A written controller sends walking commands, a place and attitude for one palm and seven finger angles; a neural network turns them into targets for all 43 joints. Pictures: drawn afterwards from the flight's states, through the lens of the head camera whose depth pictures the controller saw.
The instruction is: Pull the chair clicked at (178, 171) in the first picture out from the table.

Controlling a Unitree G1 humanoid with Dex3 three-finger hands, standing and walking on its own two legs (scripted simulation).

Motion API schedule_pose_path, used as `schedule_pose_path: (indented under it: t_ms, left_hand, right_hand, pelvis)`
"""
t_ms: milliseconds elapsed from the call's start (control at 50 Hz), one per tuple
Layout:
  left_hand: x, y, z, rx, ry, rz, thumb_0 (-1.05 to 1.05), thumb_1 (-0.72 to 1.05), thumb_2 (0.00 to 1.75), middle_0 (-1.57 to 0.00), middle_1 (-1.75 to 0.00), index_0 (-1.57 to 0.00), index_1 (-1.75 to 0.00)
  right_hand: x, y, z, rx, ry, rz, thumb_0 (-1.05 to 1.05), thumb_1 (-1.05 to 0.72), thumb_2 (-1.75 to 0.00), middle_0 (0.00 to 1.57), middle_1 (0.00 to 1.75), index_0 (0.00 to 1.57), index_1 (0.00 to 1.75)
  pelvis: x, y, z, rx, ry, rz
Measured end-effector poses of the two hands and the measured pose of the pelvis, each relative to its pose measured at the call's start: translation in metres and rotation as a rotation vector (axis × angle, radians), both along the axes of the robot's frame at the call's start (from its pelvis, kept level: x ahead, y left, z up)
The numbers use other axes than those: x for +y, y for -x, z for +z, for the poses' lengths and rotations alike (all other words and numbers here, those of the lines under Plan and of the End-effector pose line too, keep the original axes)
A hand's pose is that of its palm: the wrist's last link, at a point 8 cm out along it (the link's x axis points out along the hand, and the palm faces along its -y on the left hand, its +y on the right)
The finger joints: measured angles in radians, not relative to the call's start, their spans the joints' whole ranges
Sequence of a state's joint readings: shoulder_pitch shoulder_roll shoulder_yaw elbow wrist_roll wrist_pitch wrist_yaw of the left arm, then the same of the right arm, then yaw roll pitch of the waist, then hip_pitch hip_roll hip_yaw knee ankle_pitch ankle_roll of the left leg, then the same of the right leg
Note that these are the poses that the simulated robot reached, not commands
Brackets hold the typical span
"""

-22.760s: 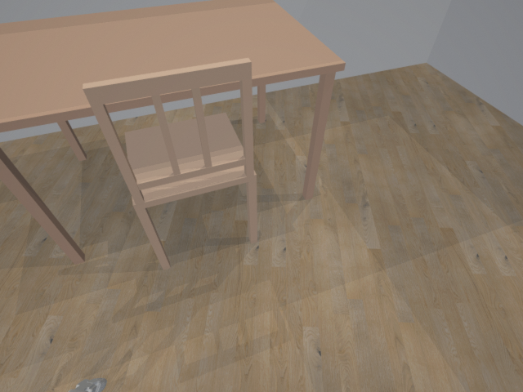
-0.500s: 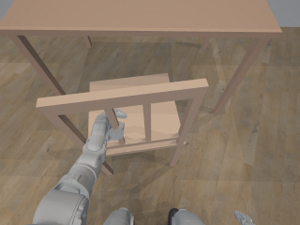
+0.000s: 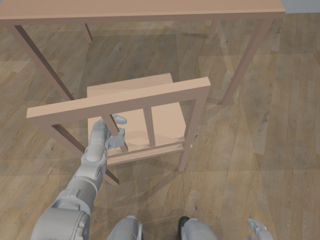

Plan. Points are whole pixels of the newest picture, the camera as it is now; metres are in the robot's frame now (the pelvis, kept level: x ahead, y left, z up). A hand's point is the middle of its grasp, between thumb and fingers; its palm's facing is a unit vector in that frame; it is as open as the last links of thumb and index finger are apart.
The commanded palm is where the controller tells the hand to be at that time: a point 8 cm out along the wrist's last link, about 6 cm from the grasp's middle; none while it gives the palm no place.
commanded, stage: step backward, pulling the chair out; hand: left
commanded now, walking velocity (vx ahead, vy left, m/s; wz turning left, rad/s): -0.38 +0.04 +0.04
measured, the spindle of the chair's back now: (117, 134) +0.40 +0.14 -0.10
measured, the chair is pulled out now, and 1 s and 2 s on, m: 0.36 0.61 0.65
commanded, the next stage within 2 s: stop walking, hand still on the chair in 0.56 s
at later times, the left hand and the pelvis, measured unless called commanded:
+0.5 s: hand (114, 181) +0.25 +0.12 -0.06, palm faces +0.02 -0.98 -0.20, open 5.3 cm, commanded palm +0.25 +0.18 -0.06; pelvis -0.12 -0.01 +0.00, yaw -2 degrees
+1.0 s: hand out of the picture +0.13 +0.13 -0.05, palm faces -0.08 -0.99 -0.15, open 5.2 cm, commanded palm +0.11 +0.18 -0.04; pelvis -0.20 +0.03 +0.00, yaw +0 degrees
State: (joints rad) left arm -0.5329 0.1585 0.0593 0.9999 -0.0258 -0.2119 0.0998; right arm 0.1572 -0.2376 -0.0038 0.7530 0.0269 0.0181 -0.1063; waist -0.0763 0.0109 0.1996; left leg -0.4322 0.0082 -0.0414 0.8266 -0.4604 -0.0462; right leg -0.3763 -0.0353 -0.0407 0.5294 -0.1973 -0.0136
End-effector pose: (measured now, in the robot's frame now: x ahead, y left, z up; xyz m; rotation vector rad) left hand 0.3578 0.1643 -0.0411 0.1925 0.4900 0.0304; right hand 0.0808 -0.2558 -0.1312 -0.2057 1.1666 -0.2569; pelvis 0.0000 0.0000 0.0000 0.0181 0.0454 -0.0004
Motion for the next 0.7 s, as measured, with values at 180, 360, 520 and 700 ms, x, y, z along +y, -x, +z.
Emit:
schedule_pose_path:
  t_ms: [180, 360, 520, 700]
  left_hand:
    - [0.007, 0.036, 0.001, -0.019, 0.022, -0.077, 0.03, 0.71, 0.76, -0.21, -1.2, -0.5, -1.45]
    - [0.013, 0.088, 0.002, -0.023, 0.006, -0.042, 0.03, 0.7, 0.77, -0.23, -1.18, -0.48, -1.45]
    - [0.005, 0.127, 0.005, 0.015, -0.005, 0.039, 0.04, 0.68, 0.78, -0.27, -1.12, -0.49, -1.45]
    - [0.002, 0.167, 0.006, 0.026, 0.022, -0.018, 0.03, 0.7, 0.76, -0.21, -1.16, -0.5, -1.45]
  right_hand:
    - [-0.003, 0.035, 0.018, -0.018, 0.118, -0.004, 0.01, -0.91, -0.9, 0.2, 0.3, 0.2, 0.29]
    - [0.032, 0.078, 0.004, -0.023, -0.059, 0.025, 0.0, -0.91, -0.9, 0.2, 0.3, 0.2, 0.29]
    - [0.014, 0.124, -0.006, 0.001, -0.086, -0.011, 0.01, -0.91, -0.9, 0.2, 0.3, 0.2, 0.3]
    - [-0.02, 0.163, 0.017, -0.047, 0.101, -0.003, 0.01, -0.91, -0.9, 0.2, 0.3, 0.2, 0.29]
  pelvis:
    - [0.027, 0.047, -0.004, -0.002, -0.008, 0.016]
    - [0.01, 0.078, -0.002, -0.015, 0.029, -0.029]
    - [-0.007, 0.12, 0.003, -0.031, 0.004, -0.023]
    - [0.015, 0.167, -0.002, -0.017, -0.005, 0.032]
